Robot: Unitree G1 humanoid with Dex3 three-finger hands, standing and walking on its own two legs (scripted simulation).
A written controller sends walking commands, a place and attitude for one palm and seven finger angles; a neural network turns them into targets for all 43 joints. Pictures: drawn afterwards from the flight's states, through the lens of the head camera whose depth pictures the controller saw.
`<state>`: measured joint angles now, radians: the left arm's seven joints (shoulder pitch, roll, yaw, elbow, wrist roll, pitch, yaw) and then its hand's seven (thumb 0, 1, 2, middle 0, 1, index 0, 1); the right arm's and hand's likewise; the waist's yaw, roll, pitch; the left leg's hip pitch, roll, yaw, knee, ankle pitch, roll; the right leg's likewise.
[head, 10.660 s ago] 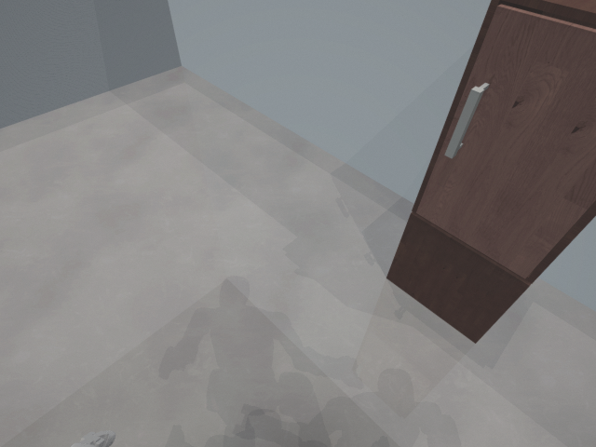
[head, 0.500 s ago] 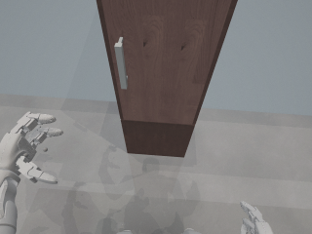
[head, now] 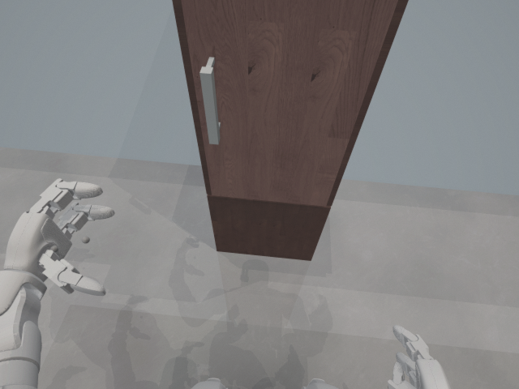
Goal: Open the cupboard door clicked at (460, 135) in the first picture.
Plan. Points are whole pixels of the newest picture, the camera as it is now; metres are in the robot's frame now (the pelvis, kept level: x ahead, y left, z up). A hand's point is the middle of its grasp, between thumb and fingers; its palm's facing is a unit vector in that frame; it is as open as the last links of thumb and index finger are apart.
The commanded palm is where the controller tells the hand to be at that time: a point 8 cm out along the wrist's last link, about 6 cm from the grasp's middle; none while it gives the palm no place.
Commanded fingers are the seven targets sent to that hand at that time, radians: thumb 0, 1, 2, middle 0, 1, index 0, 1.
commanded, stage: move the hooked fingers beside the handle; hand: left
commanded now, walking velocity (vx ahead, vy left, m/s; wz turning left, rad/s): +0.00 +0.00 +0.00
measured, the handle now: (212, 103) +0.63 +0.14 +0.06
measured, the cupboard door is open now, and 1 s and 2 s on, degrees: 0 0 0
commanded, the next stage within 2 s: none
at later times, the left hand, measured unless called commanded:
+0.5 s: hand (130, 187) +0.40 +0.24 +0.07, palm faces -0.05 -1.00 -0.02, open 14.0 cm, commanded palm +0.38 +0.28 +0.07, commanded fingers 0.00 -0.50 0.30 -0.30 -1.20 -0.30 -1.20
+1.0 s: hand (151, 153) +0.47 +0.22 +0.07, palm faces -0.05 -1.00 -0.02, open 14.0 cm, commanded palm +0.47 +0.27 +0.06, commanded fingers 0.00 -0.50 0.30 -0.30 -1.20 -0.30 -1.20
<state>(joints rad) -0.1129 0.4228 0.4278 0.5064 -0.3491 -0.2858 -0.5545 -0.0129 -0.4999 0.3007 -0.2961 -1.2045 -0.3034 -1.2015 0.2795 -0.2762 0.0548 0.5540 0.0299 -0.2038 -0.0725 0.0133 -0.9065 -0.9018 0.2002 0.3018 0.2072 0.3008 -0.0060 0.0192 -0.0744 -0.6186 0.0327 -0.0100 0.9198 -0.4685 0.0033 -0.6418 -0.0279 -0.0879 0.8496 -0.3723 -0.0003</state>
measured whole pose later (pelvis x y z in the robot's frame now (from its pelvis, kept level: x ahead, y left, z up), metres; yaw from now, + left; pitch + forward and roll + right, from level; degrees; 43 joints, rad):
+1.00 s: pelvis -0.01 +0.00 -0.01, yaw -2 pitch +18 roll -2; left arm -0.80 0.58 0.45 1.15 -0.14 -0.38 -0.42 -0.01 -0.50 0.30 -0.30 -1.20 -0.30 -1.20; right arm 0.37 -0.28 0.05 0.61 0.01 0.00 -0.04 0.01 -0.91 -0.90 0.20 0.30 0.21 0.30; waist -0.14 0.00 -0.08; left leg -0.83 0.05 0.01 0.99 -0.48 0.01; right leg -0.86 -0.01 -0.06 0.91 -0.36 0.00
